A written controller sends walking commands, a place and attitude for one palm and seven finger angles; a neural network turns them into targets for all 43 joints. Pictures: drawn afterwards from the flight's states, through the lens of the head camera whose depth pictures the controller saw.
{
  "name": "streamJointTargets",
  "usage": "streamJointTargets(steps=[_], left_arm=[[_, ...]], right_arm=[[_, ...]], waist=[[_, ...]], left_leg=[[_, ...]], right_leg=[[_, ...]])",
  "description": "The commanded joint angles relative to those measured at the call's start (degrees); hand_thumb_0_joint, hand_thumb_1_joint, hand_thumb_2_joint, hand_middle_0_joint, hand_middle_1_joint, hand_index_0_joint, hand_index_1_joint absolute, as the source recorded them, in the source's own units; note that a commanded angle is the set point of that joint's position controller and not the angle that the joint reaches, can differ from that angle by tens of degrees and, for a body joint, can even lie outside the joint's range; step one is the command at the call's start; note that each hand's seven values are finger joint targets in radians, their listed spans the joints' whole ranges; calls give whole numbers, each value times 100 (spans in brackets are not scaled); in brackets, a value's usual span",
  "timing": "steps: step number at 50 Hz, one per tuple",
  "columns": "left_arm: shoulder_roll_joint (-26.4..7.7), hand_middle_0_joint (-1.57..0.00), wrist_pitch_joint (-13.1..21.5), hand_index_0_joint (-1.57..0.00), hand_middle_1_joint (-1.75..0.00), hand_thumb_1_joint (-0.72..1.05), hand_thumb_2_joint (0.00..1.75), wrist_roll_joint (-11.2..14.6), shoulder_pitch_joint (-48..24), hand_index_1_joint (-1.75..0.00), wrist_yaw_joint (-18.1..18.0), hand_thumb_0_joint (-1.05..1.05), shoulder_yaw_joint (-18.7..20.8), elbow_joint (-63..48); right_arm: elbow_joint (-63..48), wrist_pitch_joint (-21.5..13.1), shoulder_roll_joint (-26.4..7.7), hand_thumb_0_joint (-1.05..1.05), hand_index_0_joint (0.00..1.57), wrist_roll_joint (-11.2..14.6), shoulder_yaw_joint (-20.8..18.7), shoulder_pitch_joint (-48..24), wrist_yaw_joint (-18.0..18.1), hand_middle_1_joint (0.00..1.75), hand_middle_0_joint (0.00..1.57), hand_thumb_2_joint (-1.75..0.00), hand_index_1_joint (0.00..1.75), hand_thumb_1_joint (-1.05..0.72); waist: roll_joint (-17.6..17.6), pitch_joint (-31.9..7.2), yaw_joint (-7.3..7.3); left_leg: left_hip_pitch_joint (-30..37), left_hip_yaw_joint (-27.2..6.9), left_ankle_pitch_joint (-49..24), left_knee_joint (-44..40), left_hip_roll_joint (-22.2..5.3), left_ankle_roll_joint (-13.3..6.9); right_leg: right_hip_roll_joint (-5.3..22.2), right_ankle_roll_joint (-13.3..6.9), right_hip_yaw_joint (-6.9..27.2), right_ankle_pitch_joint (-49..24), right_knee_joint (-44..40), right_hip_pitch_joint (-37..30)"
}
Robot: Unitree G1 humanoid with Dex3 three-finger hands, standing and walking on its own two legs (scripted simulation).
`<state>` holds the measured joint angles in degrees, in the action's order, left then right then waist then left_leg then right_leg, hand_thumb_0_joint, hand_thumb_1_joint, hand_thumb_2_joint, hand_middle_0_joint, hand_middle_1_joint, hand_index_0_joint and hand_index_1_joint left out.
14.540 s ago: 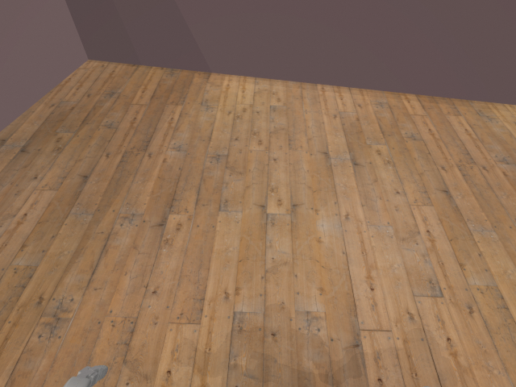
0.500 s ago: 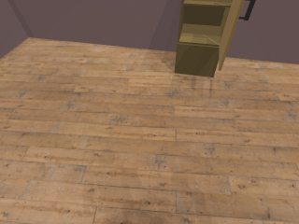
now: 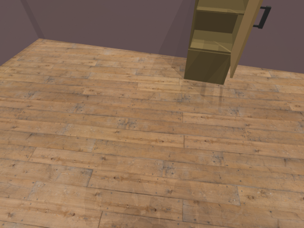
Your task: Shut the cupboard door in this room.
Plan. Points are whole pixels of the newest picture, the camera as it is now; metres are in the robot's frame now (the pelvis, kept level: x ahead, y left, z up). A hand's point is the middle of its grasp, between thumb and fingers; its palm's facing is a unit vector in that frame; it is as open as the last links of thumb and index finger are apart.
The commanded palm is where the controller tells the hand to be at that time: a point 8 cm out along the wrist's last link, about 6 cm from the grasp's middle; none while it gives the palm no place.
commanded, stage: stand and wait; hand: left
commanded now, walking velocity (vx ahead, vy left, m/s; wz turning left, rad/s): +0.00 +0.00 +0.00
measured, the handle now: (260, 17) +1.25 -0.56 +0.03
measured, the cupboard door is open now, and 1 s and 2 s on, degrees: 88 88 88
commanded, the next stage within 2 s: turn or walk to find it in 0.08 s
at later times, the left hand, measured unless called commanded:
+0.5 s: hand out of the picture +0.01 +0.20 -0.19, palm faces +0.12 -0.97 -0.20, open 7.3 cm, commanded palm none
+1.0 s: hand out of the picture -0.01 +0.15 -0.14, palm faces +0.32 -0.90 -0.29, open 7.4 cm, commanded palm none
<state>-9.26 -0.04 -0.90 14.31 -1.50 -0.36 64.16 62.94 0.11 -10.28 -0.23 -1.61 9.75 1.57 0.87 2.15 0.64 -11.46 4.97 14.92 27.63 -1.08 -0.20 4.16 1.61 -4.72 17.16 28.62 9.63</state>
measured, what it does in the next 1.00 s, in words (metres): steps on the spot, turning left: right foot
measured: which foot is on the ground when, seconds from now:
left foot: down 0.00-0.82, up 0.84-1.00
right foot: down 0.00-0.44, up 0.46-0.80, down 0.82-1.00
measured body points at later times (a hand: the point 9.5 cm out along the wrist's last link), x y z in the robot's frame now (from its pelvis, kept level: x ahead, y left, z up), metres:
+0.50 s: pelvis -0.01 +0.01 -0.01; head +0.03 +0.02 +0.44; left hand +0.00 +0.25 -0.17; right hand +0.02 -0.23 -0.16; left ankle +0.00 +0.11 -0.74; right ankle -0.04 -0.13 -0.72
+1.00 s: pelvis -0.02 -0.06 +0.00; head +0.02 -0.09 +0.45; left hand -0.03 +0.19 -0.12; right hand +0.13 -0.30 -0.16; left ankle -0.08 +0.09 -0.64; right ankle -0.01 -0.15 -0.74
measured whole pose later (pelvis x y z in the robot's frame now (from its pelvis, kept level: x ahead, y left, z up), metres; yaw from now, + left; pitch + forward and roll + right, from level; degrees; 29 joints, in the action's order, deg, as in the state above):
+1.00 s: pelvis -0.02 -0.06 +0.00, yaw +20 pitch +0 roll +3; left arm -9.6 -0.9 -1.1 11.8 -1.1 1.3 53.4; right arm 55.2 3.9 -16.1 -1.5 -5.4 11.1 -0.6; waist 2.5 3.5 -1.2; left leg -30.7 -2.1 20.9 65.8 0.8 3.1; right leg 4.1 -1.7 -6.5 17.5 28.7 11.3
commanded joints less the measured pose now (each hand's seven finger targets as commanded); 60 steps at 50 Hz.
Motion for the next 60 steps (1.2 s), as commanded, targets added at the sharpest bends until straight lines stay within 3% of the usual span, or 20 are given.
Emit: streamJointTargets(steps=[1,9,15,19,20,22,23,24,30,34,38,39,40,41,42,44,46,48,54,60], left_arm=[[-654,-20,108,-20,-30,90,90,16,196,-30,-33,0,83,-80],[-776,-20,43,-20,-30,90,90,49,313,-30,-76,0,212,-161],[-1041,-20,-25,-20,-30,90,90,22,186,-30,-82,0,409,-422],[-1050,-20,-41,-20,-30,90,90,-23,-75,-30,-74,0,471,-637],[-1031,-20,-55,-20,-30,90,90,-18,-121,-30,-63,0,485,-684],[-702,-20,-105,-20,-30,90,90,42,-215,-30,-38,0,438,-844],[-647,-20,-129,-20,-30,90,90,36,-496,-30,-51,0,395,-958],[-655,-20,-156,-20,-30,90,90,11,-544,-30,-53,0,400,-980],[-617,-20,-125,-20,-30,90,90,19,-660,-30,36,0,395,-1111],[-614,-20,-127,-20,-30,90,90,42,-710,-30,24,0,384,-1257],[-754,-20,-91,-20,-30,90,90,60,-147,-30,10,0,422,-1193],[-867,-20,-62,-20,-30,90,90,46,96,-30,-5,0,463,-1155],[-1248,-20,-15,-20,-30,90,90,-36,200,-30,-39,0,539,-1176],[-1728,-20,-6,-20,-30,90,90,-95,102,-30,-62,0,628,-1304],[-1687,-20,-32,-20,-30,90,90,-41,-59,-30,-66,0,578,-1433],[-1336,-20,7,-20,-30,90,90,-29,-651,-30,-80,0,555,-1554],[-1090,-20,63,-20,-30,90,90,-14,-774,-30,-29,0,439,-1586],[-1050,-20,97,-20,-30,90,90,-7,-472,-30,-25,0,418,-1509],[-1197,-20,96,-20,-30,90,90,-60,469,-30,-53,0,445,-1207],[-1462,-20,29,-20,-30,90,90,-102,623,-30,-52,0,517,-1048]], right_arm=[[-56,-58,-459,0,20,-19,-65,363,-18,30,20,-90,30,-90],[6,-36,-447,0,20,-26,-20,512,-37,30,20,-90,30,-90],[-200,75,-408,0,20,-51,-126,500,-65,30,20,-90,30,-90],[-337,96,-420,0,20,-50,-197,593,-101,30,20,-90,30,-90],[-344,75,-476,0,20,-49,-206,690,-113,30,20,-90,30,-90],[-390,25,-939,0,20,-103,-284,966,-102,30,20,-90,30,-90],[-340,12,-1074,0,20,-110,-332,1105,-61,30,20,-90,30,-90],[-338,-5,-1087,0,20,-112,-333,1116,-14,30,20,-90,30,-90],[-656,-7,-1139,0,20,-126,-384,657,6,30,20,-90,30,-90],[-776,46,-1225,0,20,-138,-440,635,-33,30,20,-90,30,-90],[-1004,125,-1253,0,20,-130,-489,233,-102,30,20,-90,30,-90],[-1064,138,-1150,0,20,-102,-487,150,-119,30,20,-90,30,-90],[-1132,157,-846,0,20,-57,-463,202,-151,30,20,-90,30,-90],[-1348,153,-593,0,20,-69,-405,46,-153,30,20,-90,30,-90],[-1365,185,-914,0,20,-119,-475,-182,-164,30,20,-90,30,-90],[-1191,294,-892,0,20,-141,-506,-19,-196,30,20,-90,30,-90],[-1003,306,-778,0,20,-134,-457,304,-248,30,20,-90,30,-90],[-975,309,-761,0,20,-98,-428,339,-258,30,20,-90,30,-90],[-1158,299,-757,0,20,-83,-303,-368,-225,30,20,-90,30,-90],[-1223,197,-654,0,20,-4,-175,-617,-210,30,20,-90,30,-90]], waist=[[-790,216,-124],[-103,221,-11],[-679,66,27],[-772,-38,-65],[-519,-101,-116],[1129,-103,-251],[1482,18,-356],[1330,-26,-349],[546,-553,-243],[711,-678,-280],[782,-638,1],[499,-660,129],[-499,-624,182],[-1990,-260,250],[-1431,-52,242],[-1090,361,-85],[-844,284,-280],[-961,70,-210],[-1085,-217,183],[-1380,-445,297]], left_leg=[[323,-512,-799,-586,-520,13],[-197,-504,-1043,-448,-486,21],[-719,-232,-424,680,-275,130],[-703,-266,-10,894,-347,148],[-453,-411,-650,556,-459,85],[-262,-2199,-1917,-630,-1318,-511],[-170,-2940,-1980,-1175,-1711,-960],[-47,-3047,-1880,-1208,-1783,-1140],[423,-2354,-2013,-824,-1238,-1030],[462,-2523,-2136,-762,-1178,-1026],[-479,-2362,-1484,-470,-779,-686],[-990,-2194,-877,-222,-539,-461],[-1936,-1662,118,605,-15,-94],[-2704,-816,1542,1969,578,229],[-2378,-1017,1696,2968,297,186],[-2253,-1070,1174,3857,98,183],[-2199,-852,635,4164,73,282],[-2237,-729,448,4207,70,373],[-2215,-526,890,3288,-53,493],[-1271,-89,1104,1443,13,321]], right_leg=[[494,-194,561,-900,-942,486],[539,-198,366,-872,-768,9],[1246,-622,612,-811,-897,16],[1412,-738,350,-1359,-432,173],[1255,-565,114,-1212,-123,349],[159,57,-540,265,1389,945],[-113,102,-244,1576,2425,1403],[13,52,171,1695,3008,1664],[-89,150,399,1083,2699,1780],[-219,164,412,1037,1948,1514],[-363,142,231,97,193,168],[-229,132,239,-403,-556,-485],[685,-119,1092,-5,-1158,-1144],[2070,-703,2655,117,-1549,-838],[2353,-1009,2579,-51,-1634,181],[1818,-911,1926,-75,-1603,731],[1287,-733,938,-1249,-1180,456],[1188,-672,570,-2115,-1001,1],[1444,-882,527,-3671,-611,-958],[1576,-948,343,-4164,-228,-1032]])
